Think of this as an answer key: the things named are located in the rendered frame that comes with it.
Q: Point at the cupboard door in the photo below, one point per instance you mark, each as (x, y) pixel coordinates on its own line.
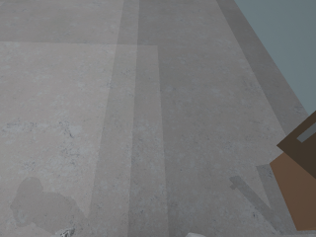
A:
(303, 153)

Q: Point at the handle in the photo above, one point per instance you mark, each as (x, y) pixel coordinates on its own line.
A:
(307, 133)

